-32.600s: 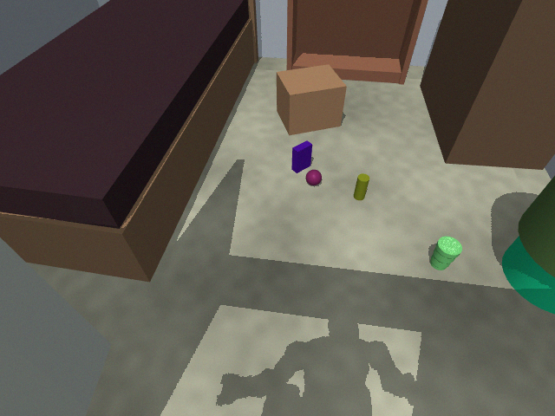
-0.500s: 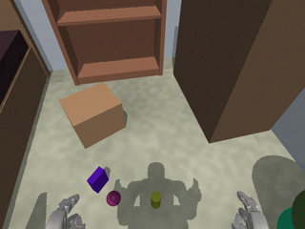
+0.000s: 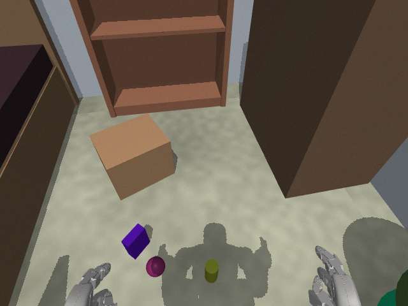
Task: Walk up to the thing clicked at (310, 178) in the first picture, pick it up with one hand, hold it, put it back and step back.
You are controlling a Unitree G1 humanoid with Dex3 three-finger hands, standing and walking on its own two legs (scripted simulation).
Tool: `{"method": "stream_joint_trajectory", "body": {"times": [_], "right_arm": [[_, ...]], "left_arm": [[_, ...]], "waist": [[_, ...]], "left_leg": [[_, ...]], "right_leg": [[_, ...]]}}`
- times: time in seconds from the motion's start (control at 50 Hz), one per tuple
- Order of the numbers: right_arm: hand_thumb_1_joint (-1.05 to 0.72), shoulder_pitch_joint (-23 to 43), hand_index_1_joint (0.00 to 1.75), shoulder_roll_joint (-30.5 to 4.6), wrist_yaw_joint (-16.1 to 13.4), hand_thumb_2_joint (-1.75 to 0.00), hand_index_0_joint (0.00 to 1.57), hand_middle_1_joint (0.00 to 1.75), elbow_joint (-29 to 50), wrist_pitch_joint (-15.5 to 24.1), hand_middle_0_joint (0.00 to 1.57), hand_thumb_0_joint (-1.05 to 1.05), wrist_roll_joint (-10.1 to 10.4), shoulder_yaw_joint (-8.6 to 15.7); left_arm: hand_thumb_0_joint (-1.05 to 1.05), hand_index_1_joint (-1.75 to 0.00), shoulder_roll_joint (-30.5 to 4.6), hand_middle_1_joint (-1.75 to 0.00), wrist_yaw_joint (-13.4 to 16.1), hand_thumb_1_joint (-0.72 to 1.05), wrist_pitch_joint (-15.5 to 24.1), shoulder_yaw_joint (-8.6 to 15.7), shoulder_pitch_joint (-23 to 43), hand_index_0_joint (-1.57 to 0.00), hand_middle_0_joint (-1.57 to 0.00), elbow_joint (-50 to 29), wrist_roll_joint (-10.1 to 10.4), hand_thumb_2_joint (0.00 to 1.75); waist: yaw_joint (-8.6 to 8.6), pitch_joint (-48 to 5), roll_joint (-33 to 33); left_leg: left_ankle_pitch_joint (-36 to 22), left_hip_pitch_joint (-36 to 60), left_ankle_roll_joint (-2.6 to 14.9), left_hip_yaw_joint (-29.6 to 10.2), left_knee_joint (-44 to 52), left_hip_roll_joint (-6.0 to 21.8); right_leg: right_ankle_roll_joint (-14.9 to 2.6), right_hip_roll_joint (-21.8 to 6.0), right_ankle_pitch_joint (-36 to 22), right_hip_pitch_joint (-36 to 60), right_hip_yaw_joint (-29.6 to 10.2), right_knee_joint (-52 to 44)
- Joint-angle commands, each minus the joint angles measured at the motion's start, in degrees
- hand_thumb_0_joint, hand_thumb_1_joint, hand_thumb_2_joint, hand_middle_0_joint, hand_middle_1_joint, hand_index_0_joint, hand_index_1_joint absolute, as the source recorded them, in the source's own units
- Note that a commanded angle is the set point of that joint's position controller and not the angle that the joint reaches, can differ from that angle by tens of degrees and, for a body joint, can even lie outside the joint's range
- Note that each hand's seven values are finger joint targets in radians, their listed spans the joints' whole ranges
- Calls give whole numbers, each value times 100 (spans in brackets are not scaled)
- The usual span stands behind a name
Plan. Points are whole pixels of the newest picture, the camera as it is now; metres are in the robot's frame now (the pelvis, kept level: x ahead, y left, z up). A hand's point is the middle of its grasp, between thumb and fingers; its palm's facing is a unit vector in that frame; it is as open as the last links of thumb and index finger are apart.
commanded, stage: home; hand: left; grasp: from above
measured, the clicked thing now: (155, 266) +0.43 +0.22 -0.67
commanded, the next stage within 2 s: stand in 1.52 s
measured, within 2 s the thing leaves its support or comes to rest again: neither
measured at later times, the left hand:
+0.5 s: hand out of the picture +0.16 +0.18 -0.05, palm faces +0.04 -0.98 -0.19, open 7.4 cm
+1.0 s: hand out of the picture +0.16 +0.19 -0.05, palm faces +0.04 -0.98 -0.20, open 7.4 cm
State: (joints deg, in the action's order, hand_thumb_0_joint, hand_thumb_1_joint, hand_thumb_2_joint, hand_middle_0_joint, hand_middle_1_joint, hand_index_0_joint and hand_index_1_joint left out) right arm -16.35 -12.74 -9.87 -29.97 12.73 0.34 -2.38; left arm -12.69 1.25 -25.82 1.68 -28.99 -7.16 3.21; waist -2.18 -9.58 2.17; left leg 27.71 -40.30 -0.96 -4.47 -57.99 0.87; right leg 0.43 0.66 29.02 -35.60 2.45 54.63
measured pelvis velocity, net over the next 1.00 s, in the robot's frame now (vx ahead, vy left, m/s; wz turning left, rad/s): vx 0.00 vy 0.01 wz -0.01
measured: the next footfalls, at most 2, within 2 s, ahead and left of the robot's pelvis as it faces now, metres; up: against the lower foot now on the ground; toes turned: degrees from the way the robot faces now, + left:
none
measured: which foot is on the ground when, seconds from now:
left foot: down 0.00-1.00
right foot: down 0.00-1.00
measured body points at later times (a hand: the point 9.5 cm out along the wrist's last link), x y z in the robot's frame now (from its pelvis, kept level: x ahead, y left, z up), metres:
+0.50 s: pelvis +0.00 +0.01 +0.00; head +0.01 +0.01 +0.45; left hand +0.15 +0.24 -0.03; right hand +0.15 -0.24 -0.06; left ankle +0.01 +0.13 -0.68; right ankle -0.02 -0.13 -0.68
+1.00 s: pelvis +0.00 +0.01 +0.00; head +0.02 +0.02 +0.45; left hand +0.16 +0.24 -0.03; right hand +0.16 -0.24 -0.06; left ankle +0.01 +0.13 -0.68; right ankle -0.02 -0.13 -0.68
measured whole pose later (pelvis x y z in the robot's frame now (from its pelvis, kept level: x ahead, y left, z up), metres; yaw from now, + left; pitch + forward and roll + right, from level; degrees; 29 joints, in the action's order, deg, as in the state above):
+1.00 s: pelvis +0.00 +0.01 +0.00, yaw -1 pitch +10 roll -3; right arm -17.0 -12.6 -9.8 -30.4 12.8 0.4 -1.9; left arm -13.2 1.2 -26.0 1.6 -29.4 -7.9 3.3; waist -2.3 -9.9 2.3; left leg 28.4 -40.5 -0.2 -3.7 -58.7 0.8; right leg 1.2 0.5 29.2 -35.8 1.7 54.7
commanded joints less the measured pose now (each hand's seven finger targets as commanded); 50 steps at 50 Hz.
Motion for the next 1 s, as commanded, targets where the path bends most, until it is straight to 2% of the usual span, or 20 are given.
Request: {"method": "stream_joint_trajectory", "body": {"times": [0.0, 0.2, 0.3, 0.36, 0.38, 0.48, 0.5, 0.54, 0.64, 0.7, 0.72, 0.78, 0.82, 0.86, 0.88, 0.9, 0.92, 0.94, 0.96, 0.98], "right_arm": [[-90, 367, 30, -682, -106, -90, 20, 30, 931, 345, 20, 0, -9, 312], [-90, 355, 30, -687, -110, -90, 20, 30, 921, 341, 20, 0, 1, 319], [-90, 376, 30, -704, -108, -90, 20, 30, 933, 351, 20, 0, 11, 324], [-90, 340, 30, -687, -103, -90, 20, 30, 936, 363, 20, 0, 9, 327], [-90, 401, 30, -702, -107, -90, 20, 30, 960, 356, 20, 0, 17, 328], [-90, 356, 30, -703, -108, -90, 20, 30, 947, 378, 20, 0, 9, 338], [-90, 335, 30, -679, -111, -90, 20, 30, 912, 376, 20, 0, 6, 327], [-90, 342, 30, -697, -112, -90, 20, 30, 922, 380, 20, 0, 3, 334], [-90, 379, 30, -693, -104, -90, 20, 30, 921, 378, 20, 0, 5, 330], [-90, 338, 30, -697, -104, -90, 20, 30, 902, 377, 20, 0, 1, 345], [-90, 350, 30, -673, -107, -90, 20, 30, 920, 373, 20, 0, 2, 335], [-90, 348, 30, -714, -96, -90, 20, 30, 896, 367, 20, 0, -4, 348], [-90, 302, 30, -756, -93, -90, 20, 30, 853, 363, 20, 0, -4, 386], [-90, 350, 30, -684, -91, -90, 20, 30, 939, 358, 20, 0, 4, 345], [-90, 313, 30, -739, -94, -90, 20, 30, 863, 351, 20, 0, 2, 375], [-90, 316, 30, -688, -91, -90, 20, 30, 925, 357, 20, 0, 2, 350], [-90, 282, 30, -743, -91, -90, 20, 30, 874, 347, 20, 0, 1, 378], [-90, 330, 30, -675, -93, -90, 20, 30, 945, 341, 20, 0, -3, 348], [-90, 265, 30, -755, -98, -90, 20, 30, 852, 333, 20, 0, -3, 391], [-90, 309, 30, -700, -88, -90, 20, 30, 921, 339, 20, 0, -3, 352]], "left_arm": [[0, -30, -600, -30, 38, 90, 275, 350, 99, -20, -20, -1079, -53, 90], [0, -30, -622, -30, 46, 90, 278, 365, 145, -20, -20, -1142, -48, 90], [0, -30, -599, -30, 38, 90, 280, 360, 170, -20, -20, -1106, -34, 90], [0, -30, -614, -30, 23, 90, 263, 340, 121, -20, -20, -1179, -34, 90], [0, -30, -625, -30, 36, 90, 256, 317, 164, -20, -20, -1120, -53, 90], [0, -30, -623, -30, 29, 90, 259, 361, 152, -20, -20, -1167, -54, 90], [0, -30, -621, -30, 27, 90, 262, 358, 113, -20, -20, -1188, -45, 90], [0, -30, -601, -30, 22, 90, 259, 316, 139, -20, -20, -1181, -52, 90], [0, -30, -599, -30, 28, 90, 254, 321, 155, -20, -20, -1122, -51, 90], [0, -30, -604, -30, 20, 90, 255, 328, 102, -20, -20, -1135, -48, 90], [0, -30, -629, -30, 30, 90, 266, 342, 135, -20, -20, -1255, -51, 90], [0, -30, -627, -30, 26, 90, 272, 327, 158, -20, -20, -1214, -60, 90], [0, -30, -596, -30, 17, 90, 250, 339, 18, -20, -20, -998, -47, 90], [0, -30, -643, -30, 31, 90, 299, 317, 208, -20, -20, -1398, -33, 90], [0, -30, -624, -30, 22, 90, 257, 366, -26, -20, -20, -975, -36, 90], [0, -30, -606, -30, 27, 90, 273, 314, 50, -20, -20, -1215, -37, 90], [0, -30, -654, -30, 21, 90, 269, 347, 28, -20, -20, -1070, -45, 90], [0, -30, -605, -30, 27, 90, 294, 277, 195, -20, -20, -1387, -47, 90], [0, -30, -618, -30, 24, 90, 246, 345, -20, -20, -20, -907, -44, 90], [0, -30, -606, -30, 25, 90, 272, 284, 163, -20, -20, -1259, -36, 90]], "waist": [[-7, -405, -35], [-19, -405, 66], [5, -243, 59], [0, -408, 81], [-4, -200, 2], [-18, -334, 64], [25, -445, 50], [-29, -369, 42], [-7, -263, 90], [-34, -396, 45], [23, -413, 67], [-1, -340, 246], [-25, -365, 140], [12, -556, 111], [-19, -385, 19], [10, -468, 77], [-28, -503, 126], [12, -512, 215], [-54, -434, 60], [-19, -459, 104]], "left_leg": [[-1252, 688, 184, 226, 854, -107], [-1234, 685, 168, 190, 892, -73], [-842, 579, 166, 189, 988, -68], [-1137, 657, 158, 158, 934, -59], [-1018, 567, 164, 204, 924, -72], [-972, 623, 162, 180, 948, -59], [-1135, 670, 162, 199, 887, -73], [-1268, 699, 160, 192, 871, -59], [-1024, 605, 153, 160, 947, -50], [-1273, 696, 158, 174, 873, -55], [-1355, 684, 153, 177, 855, -60], [-1266, 723, 127, 130, 955, -23], [-1223, 738, 125, 71, 976, -9], [-1500, 759, 140, 134, 860, -43], [-1457, 721, 143, 118, 881, -24], [-1568, 729, 143, 153, 845, -44], [-1575, 790, 132, 125, 879, -28], [-1663, 804, 123, 131, 869, -25], [-1585, 790, 135, 132, 871, -26], [-1641, 777, 136, 136, 852, -24]], "right_leg": [[-9, 80, -1349, 98, 82, -969], [-42, 100, -1276, 71, 112, -913], [-47, 107, -914, -23, 125, -959], [-49, 109, -1163, 51, 128, -894], [-33, 100, -1072, -21, 113, -964], [-44, 105, -1022, 15, 115, -910], [-41, 93, -1166, 61, 97, -909], [-34, 105, -1292, 57, 111, -876], [-50, 108, -1052, -17, 130, -890], [-37, 104, -1286, 61, 109, -861], [-40, 97, -1348, 95, 110, -861], [-66, 125, -1242, -11, 140, -798], [-72, 132, -1170, -22, 149, -781], [-53, 113, -1458, 127, 128, -803], [-55, 124, -1393, 71, 135, -792], [-55, 109, -1521, 116, 113, -783], [-71, 109, -1485, 86, 118, -758], [-68, 113, -1580, 89, 125, -757], [-59, 115, -1502, 67, 119, -781], [-60, 113, -1575, 98, 124, -786]]}}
